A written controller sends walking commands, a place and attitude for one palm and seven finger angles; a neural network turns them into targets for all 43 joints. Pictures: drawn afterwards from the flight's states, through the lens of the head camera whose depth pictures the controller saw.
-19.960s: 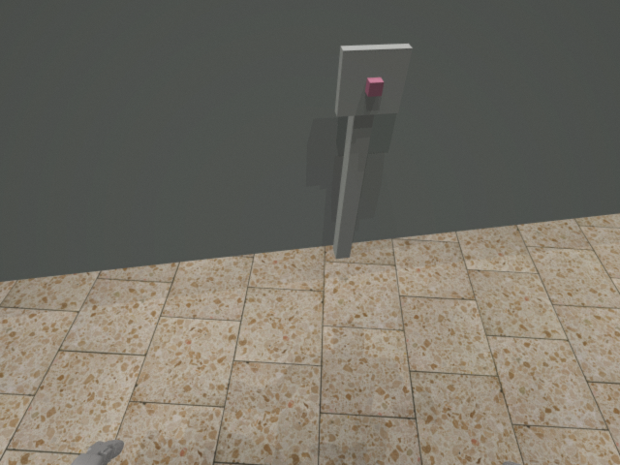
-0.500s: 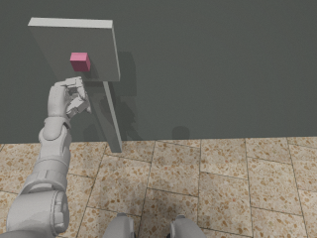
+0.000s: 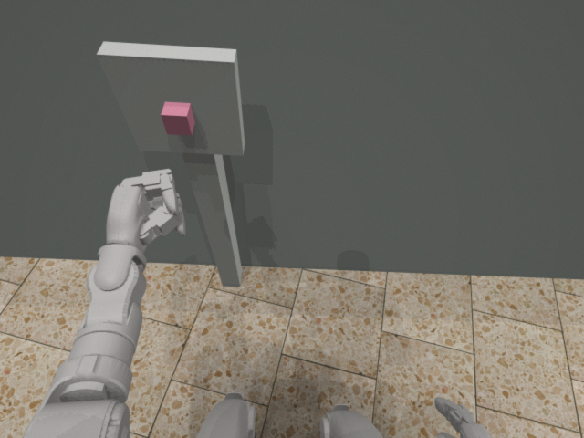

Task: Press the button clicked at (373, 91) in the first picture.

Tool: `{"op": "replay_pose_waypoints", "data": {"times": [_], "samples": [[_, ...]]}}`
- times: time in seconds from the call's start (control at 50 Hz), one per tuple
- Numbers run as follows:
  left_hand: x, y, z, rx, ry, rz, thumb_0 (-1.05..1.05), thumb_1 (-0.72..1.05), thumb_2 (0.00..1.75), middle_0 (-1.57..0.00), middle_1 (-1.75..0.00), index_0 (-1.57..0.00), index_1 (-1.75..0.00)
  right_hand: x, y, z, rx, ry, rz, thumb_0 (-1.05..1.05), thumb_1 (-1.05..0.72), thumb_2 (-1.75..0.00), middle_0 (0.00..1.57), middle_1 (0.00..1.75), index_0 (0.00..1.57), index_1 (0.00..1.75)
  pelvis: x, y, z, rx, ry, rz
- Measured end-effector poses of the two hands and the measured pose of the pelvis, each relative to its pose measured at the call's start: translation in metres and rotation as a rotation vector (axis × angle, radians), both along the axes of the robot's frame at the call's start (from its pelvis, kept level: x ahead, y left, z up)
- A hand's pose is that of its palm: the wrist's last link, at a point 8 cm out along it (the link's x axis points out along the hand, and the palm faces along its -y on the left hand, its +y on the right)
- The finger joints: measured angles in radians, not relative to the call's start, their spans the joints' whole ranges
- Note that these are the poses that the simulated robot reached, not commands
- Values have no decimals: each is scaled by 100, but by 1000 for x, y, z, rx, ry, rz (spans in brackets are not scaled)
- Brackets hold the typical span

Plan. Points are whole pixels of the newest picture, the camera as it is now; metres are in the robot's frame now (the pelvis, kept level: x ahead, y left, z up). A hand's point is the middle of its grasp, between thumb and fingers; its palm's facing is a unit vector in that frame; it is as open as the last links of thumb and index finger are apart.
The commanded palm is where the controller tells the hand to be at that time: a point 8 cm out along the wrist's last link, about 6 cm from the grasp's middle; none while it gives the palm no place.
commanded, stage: draw the hand back to the body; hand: left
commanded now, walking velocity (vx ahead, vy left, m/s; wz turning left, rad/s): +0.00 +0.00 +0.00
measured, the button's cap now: (179, 117) +0.55 +0.19 +0.09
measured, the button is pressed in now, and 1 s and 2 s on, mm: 0 0 0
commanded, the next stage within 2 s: step back with the hand held close in 1.46 s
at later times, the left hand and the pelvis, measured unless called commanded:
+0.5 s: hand (113, 255) +0.30 +0.20 +0.13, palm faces -0.01 -1.00 -0.03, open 3.1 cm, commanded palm +0.27 +0.25 +0.14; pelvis +0.01 +0.00 +0.04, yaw +1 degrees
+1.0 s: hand out of the picture +0.24 +0.24 +0.21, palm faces +0.35 -0.87 -0.34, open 3.1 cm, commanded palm +0.19 +0.28 +0.23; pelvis +0.04 +0.01 +0.08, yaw +1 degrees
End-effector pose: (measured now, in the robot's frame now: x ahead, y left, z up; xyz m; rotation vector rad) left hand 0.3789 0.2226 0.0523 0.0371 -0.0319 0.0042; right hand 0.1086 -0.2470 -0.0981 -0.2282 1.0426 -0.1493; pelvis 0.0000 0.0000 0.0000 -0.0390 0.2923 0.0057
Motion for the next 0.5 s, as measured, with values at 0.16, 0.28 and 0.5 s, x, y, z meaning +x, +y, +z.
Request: {"op": "replay_pose_waypoints", "data": {"times": [0.16, 0.28, 0.5], "samples": [[-19, -5, 29, 7, -10, -37, 2, 90, 90, -129, -150, -130, -150, -18, -3, 9, 26, -9, -58, 0, -91, -90, 20, 30, 20, 30, 1, -1, 13, 9, -43, -17], [-49, 11, 51, -2, -3, 9, 2, 89, 90, -130, -150, -130, -150, -11, -3, 29, 34, -70, -56, 1, -91, -90, 20, 30, 20, 30, 4, -5, 27, 16, -99, -16], [-104, 27, 80, -3, -28, -12, 2, 89, 90, -130, -150, -130, -150, 47, 1, 67, 9, -283, 24, 1, -91, -90, 20, 30, 20, 30, 6, -3, 41, 11, -178, 7]]}}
